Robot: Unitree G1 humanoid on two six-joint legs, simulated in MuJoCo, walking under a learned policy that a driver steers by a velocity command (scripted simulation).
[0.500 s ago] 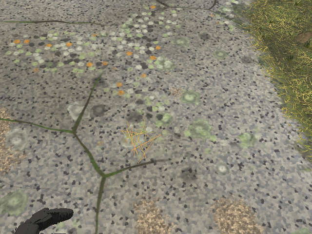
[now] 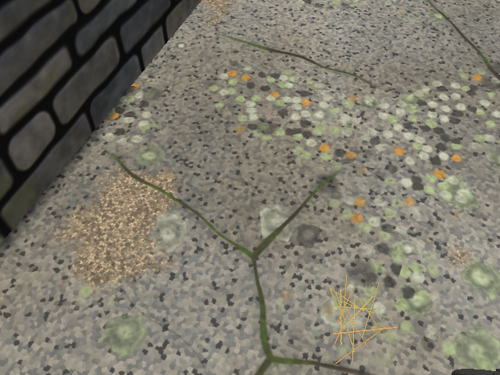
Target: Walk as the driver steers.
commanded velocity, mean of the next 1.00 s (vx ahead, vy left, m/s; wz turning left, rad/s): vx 0.38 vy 0.00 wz -0.24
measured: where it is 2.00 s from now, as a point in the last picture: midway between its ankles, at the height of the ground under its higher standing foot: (276, 348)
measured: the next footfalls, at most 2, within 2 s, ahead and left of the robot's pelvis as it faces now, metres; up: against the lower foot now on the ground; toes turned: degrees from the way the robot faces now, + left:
left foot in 0.12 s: +0.24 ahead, +0.13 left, +0.00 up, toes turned +6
right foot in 0.66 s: +0.55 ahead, -0.09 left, +0.00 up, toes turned -10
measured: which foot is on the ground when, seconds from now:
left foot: up 0.00-0.10, down 0.12-0.66, up 0.68-1.00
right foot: down 0.00-0.14, up 0.16-0.64, down 0.66-1.00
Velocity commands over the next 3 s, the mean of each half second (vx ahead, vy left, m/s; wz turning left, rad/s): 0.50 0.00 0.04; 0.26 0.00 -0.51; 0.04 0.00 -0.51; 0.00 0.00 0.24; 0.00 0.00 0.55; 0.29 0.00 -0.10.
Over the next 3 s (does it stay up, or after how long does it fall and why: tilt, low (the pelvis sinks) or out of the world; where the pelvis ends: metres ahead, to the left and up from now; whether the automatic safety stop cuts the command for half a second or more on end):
stays up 0.67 0.03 0.00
